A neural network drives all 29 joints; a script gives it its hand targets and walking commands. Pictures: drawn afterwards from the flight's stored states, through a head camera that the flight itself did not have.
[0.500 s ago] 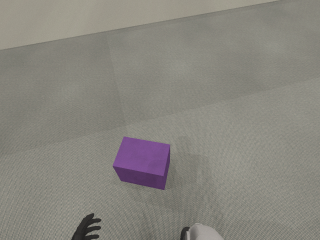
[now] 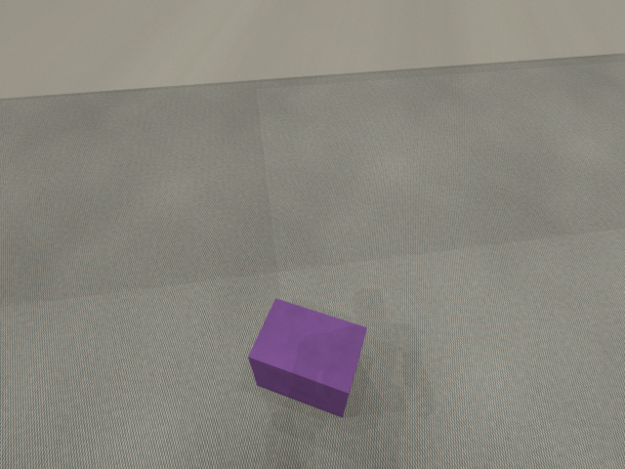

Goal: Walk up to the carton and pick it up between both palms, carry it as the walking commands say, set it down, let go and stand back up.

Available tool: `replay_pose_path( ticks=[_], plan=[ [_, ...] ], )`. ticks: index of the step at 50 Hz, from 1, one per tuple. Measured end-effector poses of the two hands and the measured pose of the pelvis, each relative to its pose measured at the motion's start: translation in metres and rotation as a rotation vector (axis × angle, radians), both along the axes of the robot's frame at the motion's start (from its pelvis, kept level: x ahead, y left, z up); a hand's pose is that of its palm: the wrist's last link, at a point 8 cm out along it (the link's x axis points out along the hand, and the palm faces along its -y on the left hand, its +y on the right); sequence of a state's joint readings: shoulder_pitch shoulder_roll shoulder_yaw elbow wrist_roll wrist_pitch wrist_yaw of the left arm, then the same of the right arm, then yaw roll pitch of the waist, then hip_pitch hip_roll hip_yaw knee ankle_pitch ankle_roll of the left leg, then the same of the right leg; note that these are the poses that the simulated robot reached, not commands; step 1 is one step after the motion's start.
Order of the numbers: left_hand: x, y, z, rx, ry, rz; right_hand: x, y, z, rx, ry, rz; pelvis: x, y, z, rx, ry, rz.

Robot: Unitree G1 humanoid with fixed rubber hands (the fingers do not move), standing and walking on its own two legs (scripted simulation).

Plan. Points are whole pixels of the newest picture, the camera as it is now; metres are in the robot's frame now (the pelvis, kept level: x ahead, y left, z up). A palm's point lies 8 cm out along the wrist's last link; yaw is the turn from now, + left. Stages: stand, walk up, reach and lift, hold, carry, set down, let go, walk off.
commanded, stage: walk up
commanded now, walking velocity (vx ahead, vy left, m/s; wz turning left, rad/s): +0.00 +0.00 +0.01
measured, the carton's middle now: (309, 358) +0.50 +0.03 -0.65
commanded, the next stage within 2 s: none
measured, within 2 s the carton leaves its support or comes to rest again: neither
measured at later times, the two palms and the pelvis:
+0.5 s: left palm out of the picture +0.00 +0.22 -0.13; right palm out of the picture +0.01 -0.22 -0.14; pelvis +0.01 +0.00 +0.01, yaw +0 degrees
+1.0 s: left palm out of the picture -0.02 +0.20 -0.14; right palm out of the picture +0.00 -0.21 -0.14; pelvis +0.02 -0.01 +0.01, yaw +0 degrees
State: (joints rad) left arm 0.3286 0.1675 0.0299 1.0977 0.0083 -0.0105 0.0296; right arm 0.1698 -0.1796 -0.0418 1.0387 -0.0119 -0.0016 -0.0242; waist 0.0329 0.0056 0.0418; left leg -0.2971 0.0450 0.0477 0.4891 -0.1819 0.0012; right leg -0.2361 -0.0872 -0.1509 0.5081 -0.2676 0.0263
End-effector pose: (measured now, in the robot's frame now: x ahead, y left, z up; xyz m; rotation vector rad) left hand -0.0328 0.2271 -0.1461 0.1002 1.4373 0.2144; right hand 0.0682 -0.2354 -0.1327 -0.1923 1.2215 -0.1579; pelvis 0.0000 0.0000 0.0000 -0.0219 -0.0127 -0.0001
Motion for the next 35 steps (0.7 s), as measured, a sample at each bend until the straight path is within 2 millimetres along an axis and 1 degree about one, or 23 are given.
replay_pose_path(
  ticks=[3, 6, 11, 14, 16, 20, 27, 31, 35],
  plan=[
    [0.019, 0.006, -0.003, -0.019, -0.021, -0.014, 0.0, 0.013, 0.009, -0.003, -0.004, -0.003, 0.002, 0.007, 0.004, 0.008, -0.003, 0.003],
    [0.034, 0.012, -0.001, -0.021, -0.043, -0.037, -0.001, 0.02, 0.014, -0.006, -0.009, -0.012, 0.003, 0.011, 0.007, 0.011, 0.002, 0.002],
    [0.047, 0.02, 0.004, 0.009, -0.068, -0.062, -0.007, 0.021, 0.01, 0.005, -0.006, -0.038, 0.003, 0.012, 0.007, 0.024, 0.005, -0.006],
    [0.046, 0.019, 0.006, 0.033, -0.077, -0.065, -0.015, 0.017, 0.001, 0.025, 0.014, -0.053, 0.002, 0.009, 0.004, 0.04, 0.001, -0.01],
    [0.042, 0.014, 0.01, 0.034, -0.075, -0.065, -0.022, 0.016, -0.002, 0.039, 0.034, -0.059, 0.002, 0.007, 0.006, 0.029, -0.008, -0.007],
    [0.038, 0.003, 0.014, 0.022, -0.07, -0.067, -0.039, 0.014, -0.005, 0.056, 0.079, -0.07, 0.003, 0.004, 0.009, 0.022, -0.014, -0.008],
    [0.033, -0.013, 0.011, -0.008, -0.054, -0.061, -0.068, 0.013, -0.006, 0.056, 0.159, -0.094, 0.007, 0.0, 0.01, 0.022, -0.022, -0.006],
    [0.03, -0.018, 0.009, -0.021, -0.037, -0.056, -0.077, 0.014, -0.005, 0.056, 0.191, -0.104, 0.009, -0.002, 0.01, 0.023, -0.023, -0.005],
    [0.026, -0.021, 0.008, -0.028, -0.018, -0.052, -0.081, 0.017, -0.005, 0.06, 0.209, -0.109, 0.012, -0.002, 0.01, 0.025, -0.022, -0.005]
  ],
)
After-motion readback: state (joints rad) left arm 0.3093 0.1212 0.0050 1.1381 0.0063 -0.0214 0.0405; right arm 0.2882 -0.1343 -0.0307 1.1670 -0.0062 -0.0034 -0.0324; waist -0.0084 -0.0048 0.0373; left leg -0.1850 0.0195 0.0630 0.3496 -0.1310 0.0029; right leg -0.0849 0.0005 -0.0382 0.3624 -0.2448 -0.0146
